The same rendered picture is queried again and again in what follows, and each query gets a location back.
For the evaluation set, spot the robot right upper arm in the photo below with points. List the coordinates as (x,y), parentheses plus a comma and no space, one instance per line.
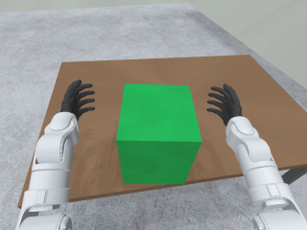
(279,220)

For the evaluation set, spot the right robot forearm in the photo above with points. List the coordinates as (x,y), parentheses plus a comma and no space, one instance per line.
(266,187)

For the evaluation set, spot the table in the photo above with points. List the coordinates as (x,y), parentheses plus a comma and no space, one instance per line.
(95,168)

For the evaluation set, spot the carton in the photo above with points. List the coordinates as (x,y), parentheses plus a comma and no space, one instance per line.
(158,135)

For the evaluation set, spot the robot left upper arm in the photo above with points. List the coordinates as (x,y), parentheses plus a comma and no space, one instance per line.
(48,222)

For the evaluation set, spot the robot left hand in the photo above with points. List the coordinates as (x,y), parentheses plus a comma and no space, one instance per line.
(71,102)

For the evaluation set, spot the robot right hand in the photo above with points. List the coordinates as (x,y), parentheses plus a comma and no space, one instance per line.
(230,106)

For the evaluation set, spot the left robot forearm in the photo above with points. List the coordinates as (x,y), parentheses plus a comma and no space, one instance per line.
(48,187)

